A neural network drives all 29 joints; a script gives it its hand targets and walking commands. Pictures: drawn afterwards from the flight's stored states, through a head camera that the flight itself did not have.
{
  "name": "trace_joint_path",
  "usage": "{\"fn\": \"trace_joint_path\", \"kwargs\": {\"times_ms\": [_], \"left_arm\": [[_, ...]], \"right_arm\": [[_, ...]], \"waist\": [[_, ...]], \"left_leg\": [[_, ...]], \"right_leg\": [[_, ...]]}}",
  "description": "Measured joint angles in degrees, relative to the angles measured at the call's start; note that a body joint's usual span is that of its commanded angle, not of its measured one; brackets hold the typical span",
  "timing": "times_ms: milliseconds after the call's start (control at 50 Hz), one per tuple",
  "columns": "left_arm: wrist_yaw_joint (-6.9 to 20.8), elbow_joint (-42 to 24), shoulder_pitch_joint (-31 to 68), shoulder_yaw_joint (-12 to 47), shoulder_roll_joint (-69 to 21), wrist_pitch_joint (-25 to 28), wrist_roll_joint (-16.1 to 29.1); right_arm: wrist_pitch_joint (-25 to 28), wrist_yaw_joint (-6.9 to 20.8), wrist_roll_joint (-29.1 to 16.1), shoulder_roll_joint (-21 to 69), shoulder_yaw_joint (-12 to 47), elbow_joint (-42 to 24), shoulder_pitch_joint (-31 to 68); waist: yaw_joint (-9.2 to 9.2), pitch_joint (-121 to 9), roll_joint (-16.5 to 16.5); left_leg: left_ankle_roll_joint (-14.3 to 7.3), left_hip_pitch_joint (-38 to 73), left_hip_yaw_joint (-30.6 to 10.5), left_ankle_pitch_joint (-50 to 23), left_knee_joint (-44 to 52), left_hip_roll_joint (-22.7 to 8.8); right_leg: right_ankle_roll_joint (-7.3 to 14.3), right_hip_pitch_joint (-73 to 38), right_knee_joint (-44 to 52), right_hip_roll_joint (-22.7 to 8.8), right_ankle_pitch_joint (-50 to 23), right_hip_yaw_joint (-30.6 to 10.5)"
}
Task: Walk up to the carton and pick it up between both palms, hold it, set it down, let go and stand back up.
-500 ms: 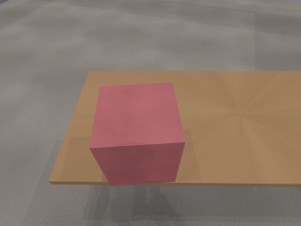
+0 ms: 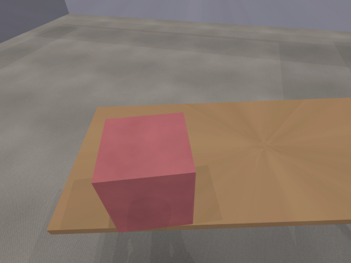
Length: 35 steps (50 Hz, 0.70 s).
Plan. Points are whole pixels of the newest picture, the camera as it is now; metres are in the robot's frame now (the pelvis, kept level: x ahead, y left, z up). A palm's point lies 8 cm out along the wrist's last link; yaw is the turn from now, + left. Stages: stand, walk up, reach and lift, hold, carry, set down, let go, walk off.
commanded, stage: stand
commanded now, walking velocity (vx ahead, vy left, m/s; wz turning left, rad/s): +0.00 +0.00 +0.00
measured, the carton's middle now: (150, 173) +0.36 +0.08 +0.00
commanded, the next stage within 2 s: none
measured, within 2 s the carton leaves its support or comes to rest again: neither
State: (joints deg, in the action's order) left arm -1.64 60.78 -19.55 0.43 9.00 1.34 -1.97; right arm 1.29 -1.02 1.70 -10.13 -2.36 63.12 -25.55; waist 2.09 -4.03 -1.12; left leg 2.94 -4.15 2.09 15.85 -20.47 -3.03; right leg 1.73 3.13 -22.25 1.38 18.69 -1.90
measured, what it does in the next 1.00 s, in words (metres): stands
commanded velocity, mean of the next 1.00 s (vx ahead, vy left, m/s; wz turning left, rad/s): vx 0.00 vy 0.00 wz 0.00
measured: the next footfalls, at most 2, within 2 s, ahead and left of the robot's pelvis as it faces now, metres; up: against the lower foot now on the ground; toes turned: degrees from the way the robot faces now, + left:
none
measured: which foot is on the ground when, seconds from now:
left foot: down 0.00-1.00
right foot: down 0.00-1.00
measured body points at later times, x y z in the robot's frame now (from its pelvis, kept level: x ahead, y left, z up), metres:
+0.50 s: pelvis -0.03 -0.01 +0.00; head -0.05 -0.02 +0.45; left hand -0.07 +0.20 -0.15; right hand -0.09 -0.21 -0.17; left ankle -0.06 +0.15 -0.74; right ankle -0.08 -0.10 -0.74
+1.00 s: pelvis -0.05 -0.02 +0.00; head -0.05 -0.03 +0.45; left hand -0.10 +0.19 -0.15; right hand -0.11 -0.21 -0.17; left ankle -0.06 +0.15 -0.74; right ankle -0.08 -0.10 -0.74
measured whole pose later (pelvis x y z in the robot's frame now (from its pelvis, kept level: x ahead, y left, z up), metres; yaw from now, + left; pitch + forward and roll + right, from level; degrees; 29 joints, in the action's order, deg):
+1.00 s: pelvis -0.05 -0.02 +0.00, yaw +0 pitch -2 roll +0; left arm -2.2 61.3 -25.4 -0.7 5.2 0.7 -0.8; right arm -0.1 -2.4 1.3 -6.1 -0.4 64.8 -24.5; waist 0.5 0.8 -1.7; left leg 4.3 -7.8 0.9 13.2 -22.9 -5.3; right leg 3.1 5.9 -22.8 3.7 15.1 -0.9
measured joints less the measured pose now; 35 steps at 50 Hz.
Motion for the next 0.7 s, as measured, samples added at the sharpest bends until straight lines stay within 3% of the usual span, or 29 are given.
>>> {"fn": "trace_joint_path", "kwargs": {"times_ms": [300, 700], "left_arm": [[-0.5, 2.4, -5.1, 0.1, -0.9, -0.5, 0.5], [-0.3, 1.1, -6.0, 0.0, -3.9, -0.4, 1.0]], "right_arm": [[-0.7, -1.0, -0.2, 1.4, 0.6, 2.1, -0.5], [-1.5, -1.0, -0.3, 4.2, 1.7, 2.5, 0.0]], "waist": [[-1.09, 3.0, -0.5], [-1.24, 3.8, -0.9]], "left_leg": [[0.5, -0.2, -0.5, -0.8, -0.6, -1.0], [1.2, -1.7, -1.0, -2.3, -1.6, -2.0]], "right_leg": [[0.5, -0.5, 0.8, 1.0, -1.5, 0.4], [1.1, 0.9, 0.1, 2.0, -3.0, 0.8]]}}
